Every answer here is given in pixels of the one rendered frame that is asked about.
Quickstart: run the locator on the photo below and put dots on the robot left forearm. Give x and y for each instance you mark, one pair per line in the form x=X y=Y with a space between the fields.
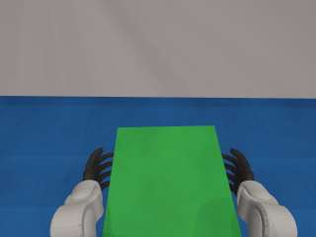
x=80 y=212

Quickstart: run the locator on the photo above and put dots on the left robot hand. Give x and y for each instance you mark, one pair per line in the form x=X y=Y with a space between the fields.
x=93 y=168

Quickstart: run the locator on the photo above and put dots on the right robot hand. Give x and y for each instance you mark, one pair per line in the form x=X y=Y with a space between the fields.
x=242 y=170

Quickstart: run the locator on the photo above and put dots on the robot right forearm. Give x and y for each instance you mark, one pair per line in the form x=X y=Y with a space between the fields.
x=262 y=213

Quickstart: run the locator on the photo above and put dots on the carton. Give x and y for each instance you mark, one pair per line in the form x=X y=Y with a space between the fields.
x=169 y=181

